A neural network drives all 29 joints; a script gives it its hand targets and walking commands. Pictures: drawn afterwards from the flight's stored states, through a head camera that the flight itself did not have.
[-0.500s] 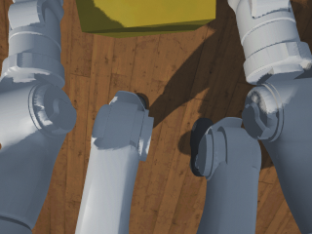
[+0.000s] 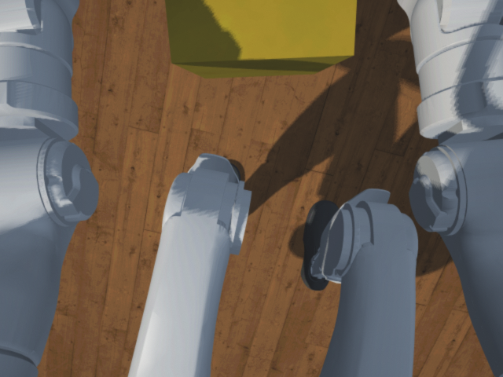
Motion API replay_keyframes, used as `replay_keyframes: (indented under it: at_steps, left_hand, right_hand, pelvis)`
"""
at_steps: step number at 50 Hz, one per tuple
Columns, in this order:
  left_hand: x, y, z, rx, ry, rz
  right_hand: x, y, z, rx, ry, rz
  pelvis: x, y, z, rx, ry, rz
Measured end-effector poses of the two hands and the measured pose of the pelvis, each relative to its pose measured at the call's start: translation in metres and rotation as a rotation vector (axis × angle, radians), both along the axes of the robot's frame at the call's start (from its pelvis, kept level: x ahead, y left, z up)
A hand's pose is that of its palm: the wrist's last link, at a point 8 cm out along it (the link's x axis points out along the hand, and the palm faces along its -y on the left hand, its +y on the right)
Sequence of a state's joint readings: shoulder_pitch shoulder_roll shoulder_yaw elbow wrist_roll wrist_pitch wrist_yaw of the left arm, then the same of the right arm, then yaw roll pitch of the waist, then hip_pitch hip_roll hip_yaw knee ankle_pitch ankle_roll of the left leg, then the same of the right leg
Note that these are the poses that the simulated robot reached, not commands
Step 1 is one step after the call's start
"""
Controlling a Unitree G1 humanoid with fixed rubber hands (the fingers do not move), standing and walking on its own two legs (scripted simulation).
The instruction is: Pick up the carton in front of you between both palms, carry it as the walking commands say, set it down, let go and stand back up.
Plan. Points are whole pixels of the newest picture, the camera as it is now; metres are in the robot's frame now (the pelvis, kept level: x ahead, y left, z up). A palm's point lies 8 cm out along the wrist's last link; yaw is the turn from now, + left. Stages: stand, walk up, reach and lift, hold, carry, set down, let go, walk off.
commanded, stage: set down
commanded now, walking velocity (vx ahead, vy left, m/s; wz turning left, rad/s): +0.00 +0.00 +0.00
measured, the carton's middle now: out of the picture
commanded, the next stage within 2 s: let go in 0.78 s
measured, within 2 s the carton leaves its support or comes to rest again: neither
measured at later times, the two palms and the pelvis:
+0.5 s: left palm out of the picture +0.51 +0.34 +0.03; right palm out of the picture +0.61 -0.04 +0.02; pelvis +0.02 +0.00 +0.12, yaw +1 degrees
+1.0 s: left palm out of the picture +0.48 +0.33 +0.15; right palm out of the picture +0.56 -0.07 +0.15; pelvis +0.05 +0.01 +0.26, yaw +2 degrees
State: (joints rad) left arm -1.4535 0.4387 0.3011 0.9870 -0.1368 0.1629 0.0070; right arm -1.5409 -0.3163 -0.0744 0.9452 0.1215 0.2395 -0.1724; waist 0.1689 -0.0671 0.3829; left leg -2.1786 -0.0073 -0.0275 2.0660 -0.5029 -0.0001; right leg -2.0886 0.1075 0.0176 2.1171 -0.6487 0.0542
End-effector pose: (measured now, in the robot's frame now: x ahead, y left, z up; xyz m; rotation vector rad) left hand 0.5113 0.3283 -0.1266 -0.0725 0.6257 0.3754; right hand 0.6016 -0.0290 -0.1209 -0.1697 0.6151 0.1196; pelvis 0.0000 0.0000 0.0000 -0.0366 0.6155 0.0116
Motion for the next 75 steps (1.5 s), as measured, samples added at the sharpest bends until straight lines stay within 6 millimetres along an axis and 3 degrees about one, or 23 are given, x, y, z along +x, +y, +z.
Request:
replay_keyframes:
  at_steps: [7,21,37,44,49,56,64,75]
  left_hand:
    - [-0.005,0.005,0.052,0.007,0.015,-0.004]
    - [-0.001,0.009,0.126,0.02,0.013,-0.002]
    - [-0.002,0.012,0.23,0.017,0.008,-0.02]
    - [-0.005,0.007,0.26,0.032,0.026,-0.054]
    - [-0.021,0.001,0.274,0.064,0.079,-0.13]
    - [-0.068,-0.005,0.299,0.092,0.162,-0.229]
    - [-0.118,-0.009,0.341,0.094,0.173,-0.245]
    - [-0.193,-0.047,0.389,0.084,0.182,-0.244]
  right_hand:
    - [0.004,0.0,0.052,0.004,0.031,-0.023]
    - [0.005,-0.01,0.119,0.004,0.013,-0.022]
    - [0.004,-0.014,0.221,0.001,0.016,-0.024]
    - [-0.004,-0.021,0.253,-0.018,0.023,-0.033]
    - [-0.032,-0.034,0.268,-0.064,0.044,-0.067]
    - [-0.092,-0.055,0.293,-0.099,0.087,-0.114]
    - [-0.134,-0.075,0.329,-0.101,0.095,-0.097]
    - [-0.203,-0.124,0.374,-0.091,0.116,-0.084]
  pelvis:
    - [0.003,0.0,0.035,-0.016,0.073,0.018]
    - [0.016,0.003,0.1,-0.014,0.169,0.02]
    - [0.034,0.005,0.192,-0.014,0.188,0.038]
    - [0.04,0.008,0.227,-0.015,0.173,0.04]
    - [0.049,0.012,0.252,-0.017,0.138,0.04]
    - [0.066,0.021,0.288,-0.008,0.044,0.039]
    - [0.084,0.027,0.316,0.006,-0.073,0.049]
    - [0.105,0.016,0.347,0.033,-0.275,0.06]
